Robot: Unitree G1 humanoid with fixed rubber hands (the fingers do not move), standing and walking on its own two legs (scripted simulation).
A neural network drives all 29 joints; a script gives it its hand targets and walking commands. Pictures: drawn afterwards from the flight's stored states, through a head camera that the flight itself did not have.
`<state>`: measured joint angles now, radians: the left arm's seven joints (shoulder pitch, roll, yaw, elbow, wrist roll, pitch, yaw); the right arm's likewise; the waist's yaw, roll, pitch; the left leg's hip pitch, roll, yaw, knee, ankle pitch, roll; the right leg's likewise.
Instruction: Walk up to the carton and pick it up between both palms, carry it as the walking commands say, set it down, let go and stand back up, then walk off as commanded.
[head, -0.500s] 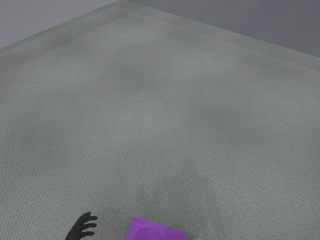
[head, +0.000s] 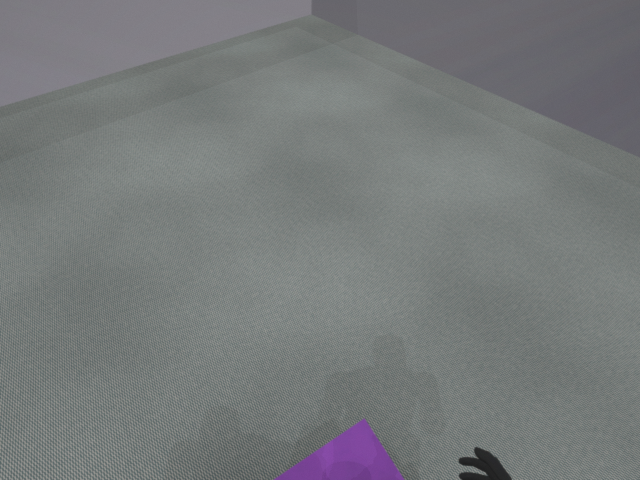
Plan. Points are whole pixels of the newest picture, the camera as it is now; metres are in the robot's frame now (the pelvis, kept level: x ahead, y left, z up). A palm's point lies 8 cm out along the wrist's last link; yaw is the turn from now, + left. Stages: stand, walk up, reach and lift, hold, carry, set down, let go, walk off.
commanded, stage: walk off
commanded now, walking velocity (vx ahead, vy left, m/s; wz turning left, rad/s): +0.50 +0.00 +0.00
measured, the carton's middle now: out of the picture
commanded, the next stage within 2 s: stand in 1.22 s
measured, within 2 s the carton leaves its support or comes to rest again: neither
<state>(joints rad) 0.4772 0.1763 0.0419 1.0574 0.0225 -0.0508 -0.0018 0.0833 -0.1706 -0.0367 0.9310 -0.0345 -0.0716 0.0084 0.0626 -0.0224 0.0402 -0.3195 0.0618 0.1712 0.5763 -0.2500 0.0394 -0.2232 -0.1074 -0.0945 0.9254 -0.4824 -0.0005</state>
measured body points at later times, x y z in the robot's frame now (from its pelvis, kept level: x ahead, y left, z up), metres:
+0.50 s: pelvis +0.22 -0.05 +0.00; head +0.24 -0.06 +0.45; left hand +0.32 +0.18 -0.13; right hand +0.17 -0.28 -0.15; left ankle +0.12 +0.09 -0.64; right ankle +0.24 -0.14 -0.73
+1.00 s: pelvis +0.43 +0.00 +0.01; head +0.45 +0.01 +0.46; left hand +0.44 +0.25 -0.14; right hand +0.48 -0.24 -0.13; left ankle +0.42 +0.11 -0.73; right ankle +0.38 -0.14 -0.64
